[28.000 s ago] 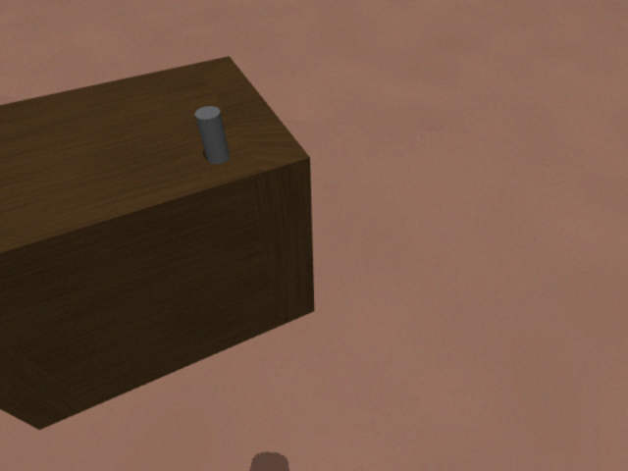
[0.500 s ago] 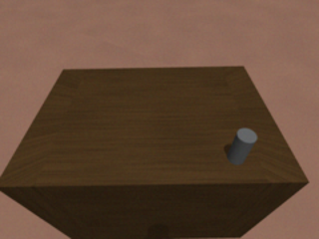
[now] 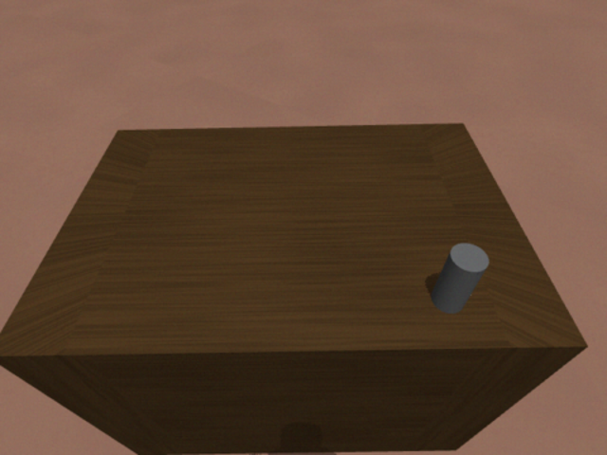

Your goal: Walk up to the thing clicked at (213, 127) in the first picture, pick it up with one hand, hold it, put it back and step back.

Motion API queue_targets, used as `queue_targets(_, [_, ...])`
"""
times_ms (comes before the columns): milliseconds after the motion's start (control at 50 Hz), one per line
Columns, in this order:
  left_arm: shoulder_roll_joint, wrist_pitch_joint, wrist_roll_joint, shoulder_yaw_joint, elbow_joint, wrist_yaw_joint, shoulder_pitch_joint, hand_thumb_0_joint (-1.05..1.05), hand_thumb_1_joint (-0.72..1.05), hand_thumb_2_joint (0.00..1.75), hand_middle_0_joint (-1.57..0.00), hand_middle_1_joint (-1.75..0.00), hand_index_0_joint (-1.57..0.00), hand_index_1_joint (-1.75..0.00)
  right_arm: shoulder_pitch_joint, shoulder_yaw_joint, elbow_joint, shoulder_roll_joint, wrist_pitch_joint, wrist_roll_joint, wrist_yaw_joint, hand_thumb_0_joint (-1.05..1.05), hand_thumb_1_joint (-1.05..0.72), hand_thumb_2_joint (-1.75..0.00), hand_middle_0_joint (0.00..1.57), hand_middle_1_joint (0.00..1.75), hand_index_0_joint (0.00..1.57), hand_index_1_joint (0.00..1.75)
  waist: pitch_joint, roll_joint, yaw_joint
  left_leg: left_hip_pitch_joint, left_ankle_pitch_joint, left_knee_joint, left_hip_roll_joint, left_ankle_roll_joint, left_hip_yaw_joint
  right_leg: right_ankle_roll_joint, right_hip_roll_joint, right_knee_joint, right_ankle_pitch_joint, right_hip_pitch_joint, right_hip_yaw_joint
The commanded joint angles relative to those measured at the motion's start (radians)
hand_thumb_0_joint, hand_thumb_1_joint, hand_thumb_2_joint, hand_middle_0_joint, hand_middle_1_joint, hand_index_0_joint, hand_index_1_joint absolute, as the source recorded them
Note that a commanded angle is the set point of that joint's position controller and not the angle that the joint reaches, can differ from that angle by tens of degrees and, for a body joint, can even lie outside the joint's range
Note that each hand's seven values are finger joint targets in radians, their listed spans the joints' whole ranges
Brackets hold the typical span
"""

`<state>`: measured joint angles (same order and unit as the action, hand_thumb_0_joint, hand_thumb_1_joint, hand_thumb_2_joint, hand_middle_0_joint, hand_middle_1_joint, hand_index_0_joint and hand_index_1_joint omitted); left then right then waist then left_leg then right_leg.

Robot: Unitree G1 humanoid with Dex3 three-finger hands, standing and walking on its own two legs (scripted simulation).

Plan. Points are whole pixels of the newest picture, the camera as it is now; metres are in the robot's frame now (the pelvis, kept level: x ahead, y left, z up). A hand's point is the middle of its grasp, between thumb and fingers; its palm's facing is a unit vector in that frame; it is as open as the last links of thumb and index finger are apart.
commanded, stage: stand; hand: right
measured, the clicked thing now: (457, 279) +0.40 -0.22 -0.02
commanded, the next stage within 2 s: step back in 0.72 s
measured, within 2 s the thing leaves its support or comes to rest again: neither
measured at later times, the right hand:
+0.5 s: hand out of the picture +0.07 -0.25 -0.16, palm faces -0.03 +0.94 -0.34, open 7.4 cm
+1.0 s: hand out of the picture +0.07 -0.30 -0.18, palm faces -0.01 +0.94 -0.35, open 7.4 cm
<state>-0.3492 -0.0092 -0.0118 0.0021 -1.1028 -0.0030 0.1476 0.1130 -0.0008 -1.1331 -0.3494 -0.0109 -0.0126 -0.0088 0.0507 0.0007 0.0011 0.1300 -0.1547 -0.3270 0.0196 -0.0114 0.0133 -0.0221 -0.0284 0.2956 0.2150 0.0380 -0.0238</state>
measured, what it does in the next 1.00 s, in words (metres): shifts its weight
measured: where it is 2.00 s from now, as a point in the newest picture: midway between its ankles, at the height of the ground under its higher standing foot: outside the picture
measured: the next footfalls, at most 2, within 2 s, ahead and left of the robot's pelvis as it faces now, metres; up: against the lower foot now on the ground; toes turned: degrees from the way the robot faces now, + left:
left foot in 1.40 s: -0.11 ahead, +0.11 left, +0.00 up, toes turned +3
right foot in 1.82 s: -0.24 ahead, -0.13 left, +0.00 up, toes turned +0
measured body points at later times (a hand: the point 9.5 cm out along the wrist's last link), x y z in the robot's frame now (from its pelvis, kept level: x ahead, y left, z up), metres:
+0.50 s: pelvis +0.00 +0.00 +0.00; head +0.01 +0.00 +0.45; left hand +0.07 +0.30 -0.13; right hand +0.08 -0.30 -0.13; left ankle +0.02 +0.13 -0.75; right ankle -0.03 -0.13 -0.75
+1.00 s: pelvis -0.05 -0.03 -0.02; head +0.01 -0.04 +0.42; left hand +0.03 +0.30 -0.14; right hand +0.07 -0.35 -0.15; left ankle +0.02 +0.12 -0.75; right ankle -0.05 -0.13 -0.75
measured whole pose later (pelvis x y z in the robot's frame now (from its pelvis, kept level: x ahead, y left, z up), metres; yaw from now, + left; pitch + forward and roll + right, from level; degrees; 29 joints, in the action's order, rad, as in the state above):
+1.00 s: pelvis -0.05 -0.03 -0.02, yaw +0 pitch -2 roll +1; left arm -0.40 0.03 -0.01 -0.06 -0.98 0.00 0.12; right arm 0.04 0.06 -0.99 -0.40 0.06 0.00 -0.01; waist 0.17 -0.02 0.01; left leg 0.35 -0.23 -0.62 0.04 0.00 -0.02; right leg 0.03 0.01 0.64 0.36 0.26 -0.03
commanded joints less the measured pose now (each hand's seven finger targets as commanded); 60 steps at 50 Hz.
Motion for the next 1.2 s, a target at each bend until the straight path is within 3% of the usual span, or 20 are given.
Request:
queue_targets(0, [-0.211,-0.017,0.000,-0.042,0.053,0.015,-0.020,0.00,0.90,0.90,-0.20,-0.30,-0.20,-0.30,-0.030,0.037,0.057,-0.219,-0.019,0.004,0.018,0.00,-0.90,-0.90,0.20,0.30,0.20,0.30,-0.051,-0.006,-0.001,-0.047,0.167,0.033,0.115,0.033,-0.094,0.033,-0.114,-0.054,-0.138,0.060,0.078])
queue_targets(120, [-0.217,-0.017,0.000,-0.044,0.054,0.015,-0.026,0.00,0.90,0.90,-0.20,-0.30,-0.20,-0.30,-0.038,0.040,0.059,-0.221,-0.018,0.004,0.017,0.00,-0.90,-0.90,0.20,0.30,0.20,0.30,-0.047,-0.003,-0.003,-0.047,0.143,0.036,0.114,0.033,-0.097,0.035,-0.114,-0.056,-0.112,0.066,0.080])
queue_targets(420, [-0.212,-0.017,0.000,-0.040,0.058,0.014,-0.025,0.00,0.90,0.90,-0.20,-0.30,-0.20,-0.30,-0.032,0.039,0.059,-0.219,-0.023,0.004,0.018,0.00,-0.90,-0.90,0.20,0.30,0.20,0.30,-0.077,-0.009,-0.002,-0.061,0.208,0.029,0.118,0.033,-0.092,0.035,-0.116,-0.041,-0.170,0.047,0.075])
queue_targets(560, [-0.214,-0.015,-0.003,-0.041,0.057,0.015,-0.026,0.00,0.90,0.90,-0.20,-0.30,-0.20,-0.30,-0.040,0.042,0.056,-0.223,-0.019,0.002,0.017,0.00,-0.90,-0.90,0.20,0.30,0.20,0.30,-0.048,-0.007,-0.002,-0.038,0.126,0.042,0.113,0.032,-0.095,0.035,-0.114,-0.055,-0.106,0.062,0.078])
queue_targets(680, [-0.216,-0.017,-0.002,-0.041,0.056,0.013,-0.021,0.00,0.90,0.90,-0.20,-0.30,-0.20,-0.30,-0.035,0.042,0.056,-0.217,-0.020,0.002,0.016,0.00,-0.90,-0.90,0.20,0.30,0.20,0.30,-0.058,-0.002,-0.002,-0.045,0.148,0.042,0.113,0.033,-0.094,0.036,-0.114,-0.052,-0.123,0.059,0.077])
queue_targets(700, [-0.282,-0.003,0.018,-0.082,0.078,0.018,-0.049,0.00,0.90,0.90,-0.20,-0.30,-0.20,-0.30,-0.059,0.067,0.073,-0.277,-0.002,0.013,0.012,0.00,-0.90,-0.90,0.20,0.30,0.20,0.30,0.043,-0.006,-0.004,0.025,0.320,-0.041,0.111,0.058,-0.114,0.044,-0.089,0.057,-0.283,0.137,0.074])
queue_targets(740, [-0.251,0.005,0.025,-0.081,0.097,0.024,-0.032,0.00,0.90,0.90,-0.20,-0.30,-0.20,-0.30,-0.035,0.073,0.092,-0.264,0.007,0.024,0.012,0.00,-0.90,-0.90,0.20,0.30,0.20,0.30,-0.015,-0.027,-0.004,0.006,0.422,-0.066,0.133,0.091,-0.116,0.049,-0.065,0.133,-0.288,0.122,0.037])
queue_targets(780, [-0.225,0.014,0.026,-0.081,0.113,0.025,-0.001,0.00,0.90,0.90,-0.20,-0.30,-0.20,-0.30,-0.031,0.084,0.113,-0.281,0.015,0.026,0.012,0.00,-0.90,-0.90,0.20,0.30,0.20,0.30,-0.082,-0.083,-0.003,0.010,0.468,-0.049,0.187,0.145,-0.160,0.054,-0.020,0.247,-0.211,0.110,0.009])
queue_targets(840, [-0.207,0.034,0.015,-0.084,0.133,0.022,0.043,0.00,0.90,0.90,-0.20,-0.30,-0.20,-0.30,-0.065,0.106,0.165,-0.308,0.028,0.022,0.016,0.00,-0.90,-0.90,0.20,0.30,0.20,0.30,-0.153,-0.166,0.008,0.015,0.401,-0.059,0.255,0.220,-0.200,0.061,0.020,0.381,0.038,0.131,-0.001])
queue_targets(880, [-0.208,0.040,0.009,-0.090,0.143,0.017,0.075,0.00,0.90,0.90,-0.20,-0.30,-0.20,-0.30,-0.091,0.110,0.203,-0.300,0.038,0.014,0.018,0.00,-0.90,-0.90,0.20,0.30,0.20,0.30,-0.168,-0.183,0.023,0.075,0.332,-0.100,0.255,0.236,-0.184,0.073,0.019,0.410,0.144,0.120,0.015])
queue_targets(920, [-0.221,0.042,0.006,-0.101,0.142,0.013,0.108,0.00,0.90,0.90,-0.20,-0.30,-0.20,-0.30,-0.126,0.112,0.234,-0.281,0.050,0.015,0.015,0.00,-0.90,-0.90,0.20,0.30,0.20,0.30,-0.151,-0.138,0.047,0.150,0.214,-0.205,0.191,0.200,-0.141,0.100,-0.022,0.355,0.019,0.114,0.053])
queue_targets(940, [-0.253,0.036,-0.001,-0.108,0.155,0.014,0.099,0.00,0.90,0.90,-0.20,-0.30,-0.20,-0.30,-0.129,0.107,0.250,-0.254,0.057,0.021,0.011,0.00,-0.90,-0.90,0.20,0.30,0.20,0.30,-0.109,-0.039,0.048,0.168,0.117,-0.323,0.097,0.138,-0.095,0.126,-0.106,0.207,-0.121,0.157,0.136])
queue_targets(960, [-0.310,0.026,-0.007,-0.123,0.175,0.015,0.073,0.00,0.90,0.90,-0.20,-0.30,-0.20,-0.30,-0.136,0.093,0.262,-0.205,0.064,0.029,0.012,0.00,-0.90,-0.90,0.20,0.30,0.20,0.30,-0.043,0.114,0.056,0.245,-0.091,-0.472,-0.065,0.062,-0.057,0.150,-0.240,0.034,-0.261,0.192,0.312])
queue_targets(980, [-0.359,0.020,-0.018,-0.134,0.208,0.018,0.015,0.00,0.90,0.90,-0.20,-0.30,-0.20,-0.30,-0.115,0.087,0.270,-0.182,0.071,0.022,0.019,0.00,-0.90,-0.90,0.20,0.30,0.20,0.30,-0.011,0.179,0.039,0.315,-0.424,-0.653,-0.142,0.043,-0.109,0.235,-0.339,0.008,-0.403,0.212,0.403])
queue_targets(1000, [-0.379,0.015,-0.027,-0.135,0.232,0.023,-0.021,0.00,0.90,0.90,-0.20,-0.30,-0.20,-0.30,-0.067,0.091,0.258,-0.197,0.076,0.011,0.025,0.00,-0.90,-0.90,0.20,0.30,0.20,0.30,-0.017,0.190,0.033,0.323,-0.494,-0.786,-0.118,0.047,-0.165,0.304,-0.397,0.030,-0.460,0.264,0.461])
queue_targets(1020, [-0.361,0.014,-0.028,-0.135,0.250,0.025,-0.048,0.00,0.90,0.90,-0.20,-0.30,-0.20,-0.30,-0.032,0.098,0.248,-0.224,0.077,0.010,0.024,0.00,-0.90,-0.90,0.20,0.30,0.20,0.30,-0.017,0.180,0.012,0.314,-0.465,-0.864,-0.092,0.044,-0.184,0.318,-0.387,0.049,-0.458,0.288,0.438])
queue_targets(1060, [-0.291,0.012,-0.022,-0.121,0.280,0.026,-0.138,0.00,0.90,0.90,-0.20,-0.30,-0.20,-0.30,0.034,0.107,0.224,-0.250,0.071,0.034,0.019,0.00,-0.90,-0.90,0.20,0.30,0.20,0.30,-0.043,0.114,-0.045,0.318,-0.361,-0.884,-0.114,0.030,-0.198,0.236,-0.238,0.105,-0.458,0.217,0.236])
queue_targets(1080, [-0.280,0.012,-0.027,-0.120,0.287,0.030,-0.134,0.00,0.90,0.90,-0.20,-0.30,-0.20,-0.30,0.044,0.104,0.228,-0.245,0.070,0.038,0.022,0.00,-0.90,-0.90,0.20,0.30,0.20,0.30,-0.073,0.131,-0.043,0.351,-0.338,-0.885,-0.125,0.019,-0.180,0.218,-0.217,0.130,-0.468,0.155,0.201])
queue_targets(1140, [-0.255,0.013,-0.025,-0.119,0.295,0.037,-0.036,0.00,0.90,0.90,-0.20,-0.30,-0.20,-0.30,0.033,0.086,0.245,-0.243,0.066,0.021,0.032,0.00,-0.90,-0.90,0.20,0.30,0.20,0.30,-0.133,0.097,0.030,0.422,-0.320,-0.838,-0.113,-0.004,-0.173,0.234,-0.230,0.201,-0.543,-0.021,0.196])
queue_targets(1180, [-0.246,0.019,-0.020,-0.124,0.297,0.047,0.020,0.00,0.90,0.90,-0.20,-0.30,-0.20,-0.30,0.001,0.073,0.270,-0.234,0.055,0.014,0.036,0.00,-0.90,-0.90,0.20,0.30,0.20,0.30,-0.149,0.124,0.065,0.454,-0.326,-0.705,-0.081,-0.008,-0.159,0.245,-0.249,0.222,-0.572,-0.128,0.205])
